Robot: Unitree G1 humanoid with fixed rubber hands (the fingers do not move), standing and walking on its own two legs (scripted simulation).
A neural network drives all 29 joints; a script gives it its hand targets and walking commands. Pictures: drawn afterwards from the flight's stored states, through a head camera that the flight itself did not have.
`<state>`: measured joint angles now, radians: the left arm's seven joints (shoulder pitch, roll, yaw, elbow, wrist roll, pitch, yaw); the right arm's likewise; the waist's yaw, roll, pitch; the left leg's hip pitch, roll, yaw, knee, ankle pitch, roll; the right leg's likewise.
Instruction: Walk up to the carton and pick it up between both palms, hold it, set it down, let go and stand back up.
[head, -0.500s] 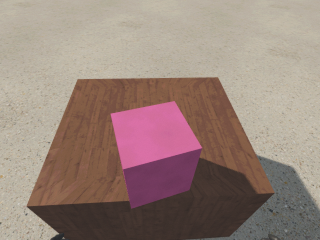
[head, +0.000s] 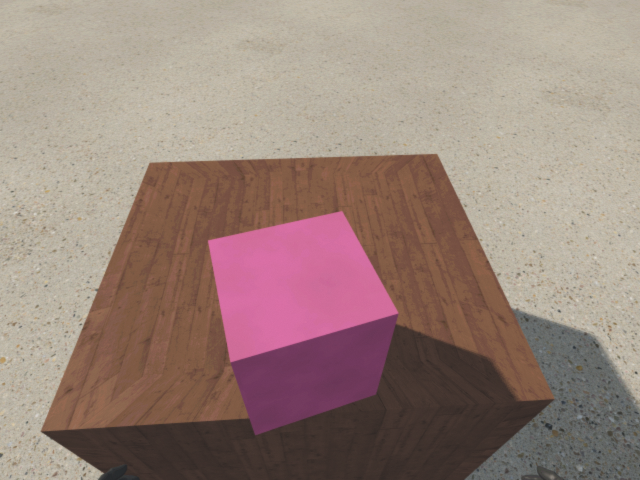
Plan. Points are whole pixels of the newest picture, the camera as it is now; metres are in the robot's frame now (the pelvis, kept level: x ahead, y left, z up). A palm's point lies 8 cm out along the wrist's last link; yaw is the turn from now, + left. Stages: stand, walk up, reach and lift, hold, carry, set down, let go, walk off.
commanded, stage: walk up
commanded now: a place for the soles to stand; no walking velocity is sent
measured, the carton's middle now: (298, 323) +0.38 +0.05 -0.06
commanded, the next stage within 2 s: reach and lift in 0.76 s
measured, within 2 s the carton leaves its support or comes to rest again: neither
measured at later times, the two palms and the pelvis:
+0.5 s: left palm out of the picture +0.11 +0.29 -0.09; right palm out of the picture +0.11 -0.29 -0.08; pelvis +0.01 +0.00 +0.00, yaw +0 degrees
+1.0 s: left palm (135, 449) +0.19 +0.25 -0.06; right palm (565, 477) +0.17 -0.29 -0.07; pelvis +0.01 -0.01 +0.00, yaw +0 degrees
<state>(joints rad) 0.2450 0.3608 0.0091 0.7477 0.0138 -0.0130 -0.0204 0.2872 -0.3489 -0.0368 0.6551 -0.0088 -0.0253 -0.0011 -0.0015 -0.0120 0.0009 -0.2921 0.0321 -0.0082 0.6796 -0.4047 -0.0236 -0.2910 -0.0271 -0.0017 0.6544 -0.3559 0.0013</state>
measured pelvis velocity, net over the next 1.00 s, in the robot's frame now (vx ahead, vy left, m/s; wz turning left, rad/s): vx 0.01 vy -0.01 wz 0.00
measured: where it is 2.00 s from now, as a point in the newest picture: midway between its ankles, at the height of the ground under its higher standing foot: outside the picture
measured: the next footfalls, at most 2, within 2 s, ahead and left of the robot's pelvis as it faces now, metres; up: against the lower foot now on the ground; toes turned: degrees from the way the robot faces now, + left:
none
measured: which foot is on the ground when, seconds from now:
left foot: down 0.00-1.00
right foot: down 0.00-1.00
